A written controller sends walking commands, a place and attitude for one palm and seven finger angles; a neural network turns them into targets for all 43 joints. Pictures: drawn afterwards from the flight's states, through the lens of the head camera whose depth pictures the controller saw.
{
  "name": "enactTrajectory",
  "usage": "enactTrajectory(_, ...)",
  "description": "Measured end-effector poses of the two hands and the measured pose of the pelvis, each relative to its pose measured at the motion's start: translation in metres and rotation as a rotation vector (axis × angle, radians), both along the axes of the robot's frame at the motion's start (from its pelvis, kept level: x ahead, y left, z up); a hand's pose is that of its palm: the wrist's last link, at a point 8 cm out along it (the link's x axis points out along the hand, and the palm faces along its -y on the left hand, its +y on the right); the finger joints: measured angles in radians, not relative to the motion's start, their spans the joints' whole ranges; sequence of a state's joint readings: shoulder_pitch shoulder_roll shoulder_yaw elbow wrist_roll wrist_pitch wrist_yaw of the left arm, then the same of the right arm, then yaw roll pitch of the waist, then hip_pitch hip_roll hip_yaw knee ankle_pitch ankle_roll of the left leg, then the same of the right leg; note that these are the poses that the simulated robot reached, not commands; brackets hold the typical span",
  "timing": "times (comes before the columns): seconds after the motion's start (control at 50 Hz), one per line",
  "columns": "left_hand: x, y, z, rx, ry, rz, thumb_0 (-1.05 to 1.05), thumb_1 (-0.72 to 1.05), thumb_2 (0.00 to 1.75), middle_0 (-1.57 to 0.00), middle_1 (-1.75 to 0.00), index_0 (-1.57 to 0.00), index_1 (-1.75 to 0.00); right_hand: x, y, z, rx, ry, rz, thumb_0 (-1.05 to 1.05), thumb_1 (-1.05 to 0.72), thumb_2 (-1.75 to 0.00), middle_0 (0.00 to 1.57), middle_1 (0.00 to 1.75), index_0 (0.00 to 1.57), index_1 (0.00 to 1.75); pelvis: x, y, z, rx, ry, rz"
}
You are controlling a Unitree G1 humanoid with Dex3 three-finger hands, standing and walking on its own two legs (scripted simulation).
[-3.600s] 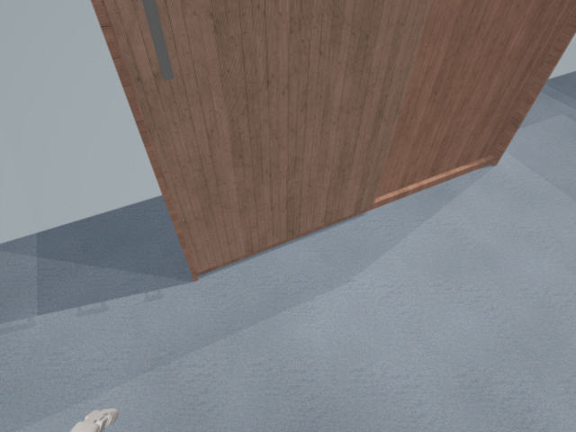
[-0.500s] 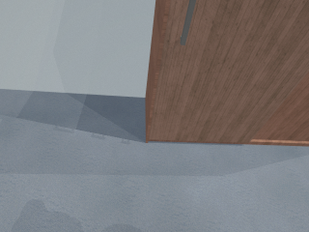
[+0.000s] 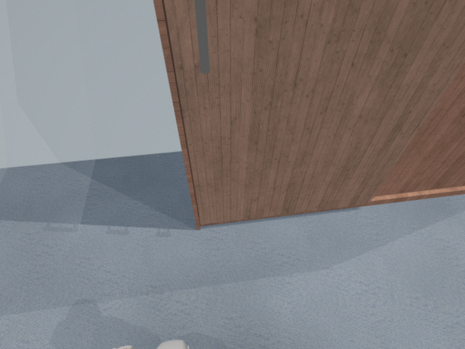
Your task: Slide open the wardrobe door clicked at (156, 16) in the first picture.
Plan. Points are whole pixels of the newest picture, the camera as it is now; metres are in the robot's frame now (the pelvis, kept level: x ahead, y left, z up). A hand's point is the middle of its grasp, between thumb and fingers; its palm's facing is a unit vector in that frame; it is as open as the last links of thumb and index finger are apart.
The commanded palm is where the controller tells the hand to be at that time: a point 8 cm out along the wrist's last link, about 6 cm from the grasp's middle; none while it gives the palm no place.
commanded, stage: take the last steps up to it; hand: left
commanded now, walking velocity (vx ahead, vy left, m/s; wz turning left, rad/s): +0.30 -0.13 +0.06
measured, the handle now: (201, 26) +0.72 +0.08 +0.20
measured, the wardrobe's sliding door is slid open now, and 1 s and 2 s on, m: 0.00 0.00 0.00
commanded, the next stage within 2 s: come to a stop and stand still in 0.48 s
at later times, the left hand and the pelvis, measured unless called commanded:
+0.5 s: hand out of the picture +0.09 +0.13 -0.17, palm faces +0.09 -0.99 -0.10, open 7.4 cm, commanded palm none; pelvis +0.18 -0.01 +0.00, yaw -1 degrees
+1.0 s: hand (185, 259) +0.33 +0.12 -0.16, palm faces +0.09 -0.97 -0.24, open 7.3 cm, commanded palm none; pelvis +0.24 -0.07 +0.00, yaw +3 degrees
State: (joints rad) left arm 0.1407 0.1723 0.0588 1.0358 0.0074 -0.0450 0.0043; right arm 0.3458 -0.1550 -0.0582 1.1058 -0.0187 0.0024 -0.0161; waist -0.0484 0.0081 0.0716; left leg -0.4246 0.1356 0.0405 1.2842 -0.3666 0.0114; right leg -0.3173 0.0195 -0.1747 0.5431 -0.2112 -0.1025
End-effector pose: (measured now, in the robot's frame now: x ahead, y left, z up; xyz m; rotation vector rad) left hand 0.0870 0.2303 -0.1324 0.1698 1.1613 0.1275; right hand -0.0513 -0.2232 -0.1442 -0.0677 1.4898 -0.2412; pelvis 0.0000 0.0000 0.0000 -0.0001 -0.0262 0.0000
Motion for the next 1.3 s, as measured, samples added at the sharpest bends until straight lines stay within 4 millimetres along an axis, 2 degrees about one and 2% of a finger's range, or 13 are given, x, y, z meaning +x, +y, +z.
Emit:
enactTrajectory(0.08,0.002,-0.005,0.005,0.012,0.028,0.028,-0.01,0.94,0.9,-0.2,-0.3,-0.2,-0.3,0.094,-0.021,0.009,-0.029,-0.179,0.061,0.0,-0.92,-0.9,0.2,0.29,0.2,0.29,0.029,-0.01,0.006,-0.018,0.008,0.008)
enactTrajectory(0.18,-0.006,-0.021,-0.002,-0.021,0.103,0.075,-0.01,0.93,0.9,-0.2,-0.3,-0.2,-0.3,0.184,-0.028,0.021,-0.034,-0.302,0.127,0.0,-0.92,-0.9,0.19,0.29,0.2,0.29,0.065,-0.019,0.008,-0.036,0.016,0.013)
enactTrajectory(0.32,-0.031,-0.047,-0.015,-0.096,0.285,0.152,0.0,0.91,0.9,-0.2,-0.3,-0.2,-0.3,0.277,-0.015,0.027,-0.021,-0.353,0.213,0.0,-0.91,-0.9,0.2,0.29,0.2,0.29,0.119,-0.022,0.005,-0.041,0.022,0.015)
enactTrajectory(0.42,-0.035,-0.055,-0.022,-0.135,0.425,0.183,0.0,0.91,0.9,-0.2,-0.3,-0.2,-0.3,0.323,0.0,0.019,-0.023,-0.376,0.227,0.0,-0.91,-0.9,0.2,0.3,0.2,0.3,0.159,-0.016,-0.005,-0.021,0.009,0.011)
enactTrajectory(0.5,-0.001,-0.048,-0.016,-0.122,0.439,0.142,0.01,0.91,0.9,-0.2,-0.3,-0.2,-0.3,0.316,-0.003,0.017,-0.03,-0.347,0.156,0.0,-0.92,-0.9,0.2,0.3,0.21,0.3,0.182,-0.014,0.001,-0.008,-0.006,-0.012)
enactTrajectory(0.62,0.098,-0.035,-0.004,-0.061,0.267,0.109,0.01,0.91,0.9,-0.2,-0.3,-0.2,-0.3,0.287,-0.045,0.023,-0.087,-0.187,0.113,-0.03,-0.96,-0.9,0.2,0.3,0.21,0.3,0.211,-0.026,0.012,-0.01,0.005,0.003)
enactTrajectory(0.72,0.173,-0.047,0.0,-0.007,0.141,0.073,0.0,0.91,0.9,-0.2,-0.3,-0.19,-0.3,0.269,-0.068,0.012,-0.051,-0.054,0.088,-0.01,-0.94,-0.9,0.2,0.3,0.2,0.3,0.235,-0.052,0.008,0.003,0.007,0.019)
enactTrajectory(0.78,0.205,-0.062,-0.005,0.025,0.093,0.05,0.0,0.91,0.9,-0.2,-0.3,-0.19,-0.3,0.271,-0.079,-0.004,-0.014,-0.018,0.06,0.0,-0.93,-0.9,0.2,0.3,0.2,0.3,0.251,-0.071,-0.003,0.026,0.006,0.012)
enactTrajectory(0.88,0.236,-0.079,0.006,0.031,0.043,0.045,0.0,0.92,0.9,-0.2,-0.3,-0.2,-0.3,0.292,-0.086,-0.01,0.007,-0.019,0.065,0.0,-0.92,-0.9,0.2,0.3,0.2,0.29,0.256,-0.077,0.0,0.015,0.009,0.039)
enactTrajectory(0.98,0.237,-0.071,0.009,0.037,0.005,0.079,0.0,0.91,0.9,-0.2,-0.3,-0.2,-0.3,0.325,-0.084,-0.005,-0.003,-0.081,0.125,0.0,-0.92,-0.9,0.2,0.3,0.2,0.29,0.244,-0.071,0.002,0.016,0.01,0.058)
enactTrajectory(1.12,0.197,-0.029,-0.013,0.021,0.03,0.113,0.0,0.91,0.9,-0.21,-0.3,-0.2,-0.3,0.361,-0.063,0.012,-0.067,-0.257,0.191,0.0,-0.91,-0.9,0.2,0.3,0.2,0.29,0.219,-0.043,-0.008,-0.005,0.007,0.062)
enactTrajectory(1.18,0.175,-0.01,-0.025,0.004,0.072,0.13,0.0,0.91,0.9,-0.2,-0.3,-0.2,-0.3,0.355,-0.048,0.02,-0.095,-0.303,0.199,0.0,-0.91,-0.9,0.2,0.29,0.2,0.29,0.211,-0.028,-0.01,-0.006,-0.007,0.049)
enactTrajectory(1.3,0.129,0.007,-0.013,-0.026,0.169,0.147,0.0,0.91,0.9,-0.2,-0.3,-0.2,-0.3,0.325,-0.018,0.037,-0.091,-0.256,0.201,0.0,-0.91,-0.9,0.2,0.3,0.2,0.3,0.208,-0.01,0.011,-0.027,0.009,0.048)
